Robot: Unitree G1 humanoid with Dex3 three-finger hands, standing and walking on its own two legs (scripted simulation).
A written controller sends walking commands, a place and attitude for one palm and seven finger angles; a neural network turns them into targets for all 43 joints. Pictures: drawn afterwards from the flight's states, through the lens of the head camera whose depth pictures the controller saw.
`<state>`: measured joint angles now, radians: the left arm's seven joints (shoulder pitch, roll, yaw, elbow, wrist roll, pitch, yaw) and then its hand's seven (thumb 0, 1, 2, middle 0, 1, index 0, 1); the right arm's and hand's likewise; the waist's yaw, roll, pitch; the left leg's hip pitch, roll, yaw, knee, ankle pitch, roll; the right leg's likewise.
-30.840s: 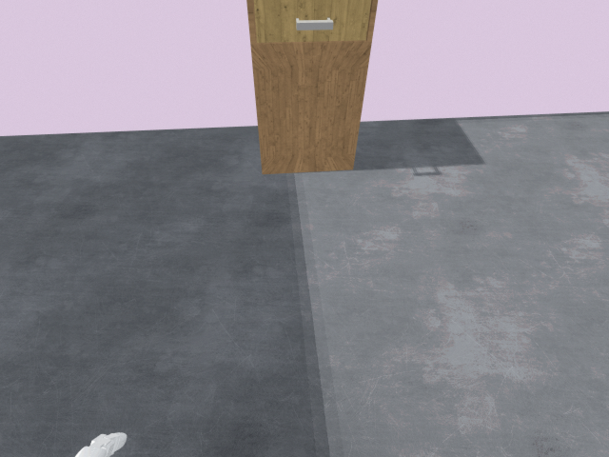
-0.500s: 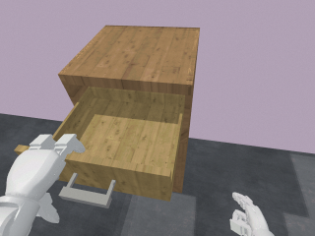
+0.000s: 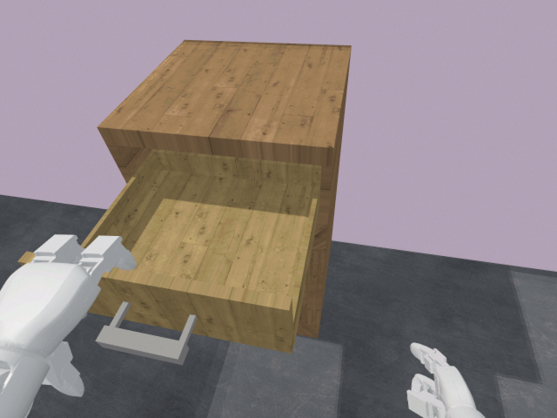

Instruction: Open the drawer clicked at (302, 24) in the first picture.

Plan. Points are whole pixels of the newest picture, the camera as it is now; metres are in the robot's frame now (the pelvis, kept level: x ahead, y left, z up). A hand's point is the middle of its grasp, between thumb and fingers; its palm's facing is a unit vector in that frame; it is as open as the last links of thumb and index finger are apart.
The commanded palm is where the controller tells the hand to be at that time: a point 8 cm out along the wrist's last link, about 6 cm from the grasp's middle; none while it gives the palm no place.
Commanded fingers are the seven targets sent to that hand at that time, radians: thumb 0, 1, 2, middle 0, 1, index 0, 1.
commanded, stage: draw the hand back to the body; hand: left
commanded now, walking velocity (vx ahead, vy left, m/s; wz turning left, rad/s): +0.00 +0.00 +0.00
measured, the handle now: (149, 329) +0.23 +0.25 -0.02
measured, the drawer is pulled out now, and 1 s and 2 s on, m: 0.29 0.29 0.29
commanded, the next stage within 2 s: step back with the hand held close in 1.28 s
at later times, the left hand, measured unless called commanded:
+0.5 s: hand (113, 294) +0.20 +0.22 +0.15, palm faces +0.38 -0.82 -0.42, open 13.4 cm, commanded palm +0.15 +0.26 +0.18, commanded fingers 0.00 -0.08 0.48 -0.27 -0.93 -0.27 -0.93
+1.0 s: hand (130, 303) +0.19 +0.19 +0.16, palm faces +0.38 -0.82 -0.42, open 9.3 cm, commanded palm +0.14 +0.23 +0.19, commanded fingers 0.00 0.80 0.86 -0.21 -0.37 -0.21 -0.37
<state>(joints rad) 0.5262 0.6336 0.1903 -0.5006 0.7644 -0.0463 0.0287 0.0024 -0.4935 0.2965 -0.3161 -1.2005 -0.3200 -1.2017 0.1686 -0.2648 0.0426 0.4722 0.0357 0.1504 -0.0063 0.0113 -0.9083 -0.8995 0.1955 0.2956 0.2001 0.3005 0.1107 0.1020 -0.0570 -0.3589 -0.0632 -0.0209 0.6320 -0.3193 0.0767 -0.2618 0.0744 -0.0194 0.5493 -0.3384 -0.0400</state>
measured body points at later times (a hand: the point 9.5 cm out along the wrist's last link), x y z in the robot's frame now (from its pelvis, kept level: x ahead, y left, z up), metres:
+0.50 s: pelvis +0.02 -0.02 +0.01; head +0.01 -0.04 +0.46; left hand +0.17 +0.26 +0.17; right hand +0.21 -0.22 -0.08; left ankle +0.00 +0.07 -0.73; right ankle -0.03 -0.10 -0.73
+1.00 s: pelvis +0.02 -0.05 +0.01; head +0.00 -0.09 +0.46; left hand +0.16 +0.23 +0.19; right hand +0.22 -0.27 -0.08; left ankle +0.00 +0.07 -0.73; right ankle -0.03 -0.10 -0.73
